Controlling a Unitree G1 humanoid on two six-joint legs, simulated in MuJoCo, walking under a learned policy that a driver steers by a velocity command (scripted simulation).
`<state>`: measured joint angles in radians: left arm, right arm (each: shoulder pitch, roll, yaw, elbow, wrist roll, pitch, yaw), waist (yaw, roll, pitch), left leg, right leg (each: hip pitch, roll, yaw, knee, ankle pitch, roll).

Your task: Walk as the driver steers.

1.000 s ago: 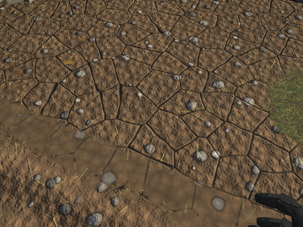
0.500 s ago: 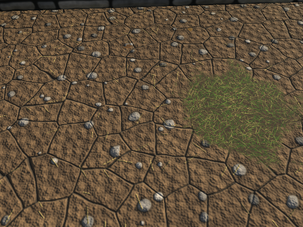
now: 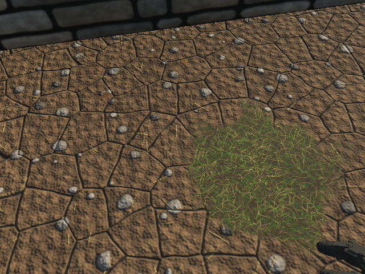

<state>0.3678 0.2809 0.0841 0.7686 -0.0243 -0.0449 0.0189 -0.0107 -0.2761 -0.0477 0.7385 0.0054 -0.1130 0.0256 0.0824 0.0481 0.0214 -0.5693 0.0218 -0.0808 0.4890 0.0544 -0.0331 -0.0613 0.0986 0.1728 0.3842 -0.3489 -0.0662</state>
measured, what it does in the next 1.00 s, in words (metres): walks ahead: left foot, then right foot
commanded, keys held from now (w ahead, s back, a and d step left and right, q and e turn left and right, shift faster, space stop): w+e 0.02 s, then w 0.58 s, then w+q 0.02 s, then q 0.38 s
